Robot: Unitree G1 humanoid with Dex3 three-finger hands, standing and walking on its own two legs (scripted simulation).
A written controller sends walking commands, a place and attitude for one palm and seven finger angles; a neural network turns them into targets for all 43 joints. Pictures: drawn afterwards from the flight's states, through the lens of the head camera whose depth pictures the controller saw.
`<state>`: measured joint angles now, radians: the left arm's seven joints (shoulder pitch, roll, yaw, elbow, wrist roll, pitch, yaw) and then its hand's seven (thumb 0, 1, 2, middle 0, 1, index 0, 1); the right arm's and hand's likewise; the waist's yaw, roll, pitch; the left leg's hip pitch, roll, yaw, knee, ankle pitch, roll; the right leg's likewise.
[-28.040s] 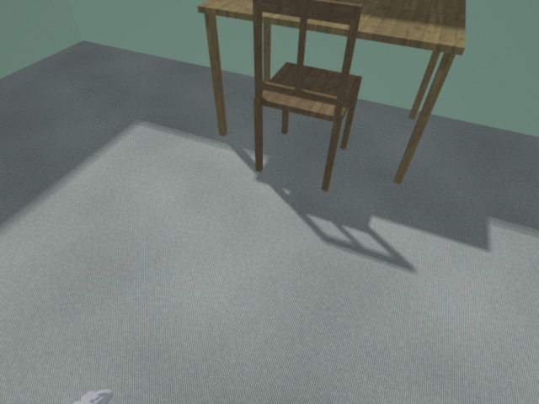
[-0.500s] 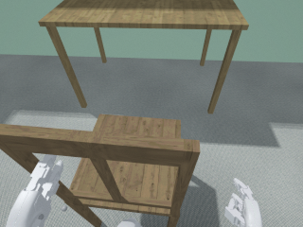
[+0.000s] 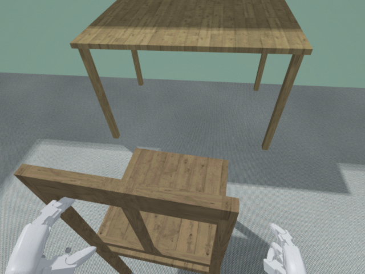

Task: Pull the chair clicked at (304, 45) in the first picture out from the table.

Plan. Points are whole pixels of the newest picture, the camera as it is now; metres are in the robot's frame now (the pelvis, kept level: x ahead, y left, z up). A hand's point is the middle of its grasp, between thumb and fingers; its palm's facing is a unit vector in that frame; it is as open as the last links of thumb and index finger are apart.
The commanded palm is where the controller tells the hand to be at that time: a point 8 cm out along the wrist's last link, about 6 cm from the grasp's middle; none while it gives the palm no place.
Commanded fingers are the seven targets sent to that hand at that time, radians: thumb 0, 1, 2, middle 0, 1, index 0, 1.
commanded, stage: draw the hand back to the body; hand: left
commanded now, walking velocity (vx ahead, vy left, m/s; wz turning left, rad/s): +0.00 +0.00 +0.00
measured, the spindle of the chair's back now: (140, 229) +0.23 +0.15 -0.07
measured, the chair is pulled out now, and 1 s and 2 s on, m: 0.67 0.66 0.67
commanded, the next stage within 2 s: step back with the hand held close in 0.60 s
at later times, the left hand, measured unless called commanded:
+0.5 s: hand (67, 236) +0.15 +0.24 +0.06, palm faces +0.27 -0.80 -0.54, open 6.6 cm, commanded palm +0.16 +0.28 +0.19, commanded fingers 0.00 0.90 0.90 -0.20 -0.30 -0.20 -0.30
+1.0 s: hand (63, 245) +0.14 +0.24 +0.06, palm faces +0.14 -0.82 -0.55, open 6.9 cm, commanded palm +0.11 +0.28 +0.19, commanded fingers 0.00 0.90 0.90 -0.20 -0.30 -0.20 -0.30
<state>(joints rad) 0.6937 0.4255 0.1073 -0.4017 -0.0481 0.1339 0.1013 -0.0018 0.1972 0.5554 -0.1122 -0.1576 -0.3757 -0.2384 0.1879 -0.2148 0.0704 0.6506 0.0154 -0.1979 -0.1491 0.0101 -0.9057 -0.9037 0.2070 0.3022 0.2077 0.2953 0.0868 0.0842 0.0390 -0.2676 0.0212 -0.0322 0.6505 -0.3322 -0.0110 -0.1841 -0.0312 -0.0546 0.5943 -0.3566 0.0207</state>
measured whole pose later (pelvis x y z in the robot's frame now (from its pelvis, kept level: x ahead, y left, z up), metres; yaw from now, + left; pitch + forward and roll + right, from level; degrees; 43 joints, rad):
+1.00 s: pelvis -0.03 -0.02 +0.01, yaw +0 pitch -4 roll +0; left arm 0.56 0.52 0.20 -0.40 -0.09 0.19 0.10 0.01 0.89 0.89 -0.21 -0.30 -0.32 -0.32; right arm 0.11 -0.26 0.03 0.56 0.07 -0.08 -0.13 0.01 -0.91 -0.90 0.21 0.30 0.21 0.29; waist 0.09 0.05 0.22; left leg -0.22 0.04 -0.04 0.47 -0.19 -0.04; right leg -0.17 -0.01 -0.06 0.49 -0.25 -0.01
